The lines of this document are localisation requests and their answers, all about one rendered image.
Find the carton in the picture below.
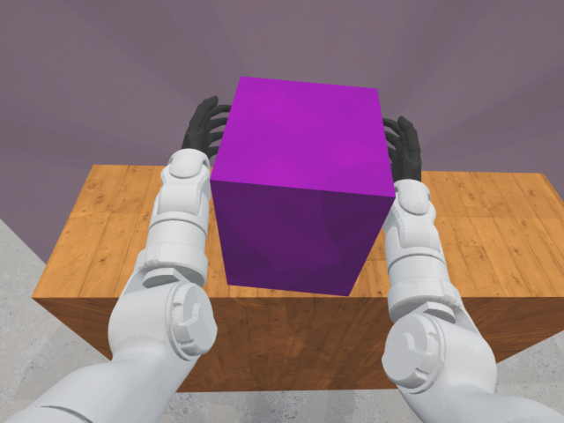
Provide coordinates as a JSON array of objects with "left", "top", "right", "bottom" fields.
[{"left": 210, "top": 77, "right": 396, "bottom": 297}]

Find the robot left upper arm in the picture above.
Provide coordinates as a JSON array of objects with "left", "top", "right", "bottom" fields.
[{"left": 4, "top": 281, "right": 218, "bottom": 423}]

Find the robot right forearm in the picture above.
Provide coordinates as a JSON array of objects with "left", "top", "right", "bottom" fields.
[{"left": 382, "top": 179, "right": 482, "bottom": 337}]

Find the robot right hand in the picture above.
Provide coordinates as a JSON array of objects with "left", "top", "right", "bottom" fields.
[{"left": 382, "top": 115, "right": 422, "bottom": 183}]

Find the robot left hand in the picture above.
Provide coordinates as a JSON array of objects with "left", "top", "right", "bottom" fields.
[{"left": 181, "top": 96, "right": 232, "bottom": 159}]

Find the robot left forearm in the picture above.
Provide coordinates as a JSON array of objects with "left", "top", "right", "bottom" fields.
[{"left": 108, "top": 149, "right": 211, "bottom": 352}]

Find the robot right upper arm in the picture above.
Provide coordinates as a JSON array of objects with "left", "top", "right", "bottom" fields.
[{"left": 382, "top": 312, "right": 564, "bottom": 423}]

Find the pedestal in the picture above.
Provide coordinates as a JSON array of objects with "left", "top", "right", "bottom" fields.
[{"left": 31, "top": 165, "right": 564, "bottom": 392}]

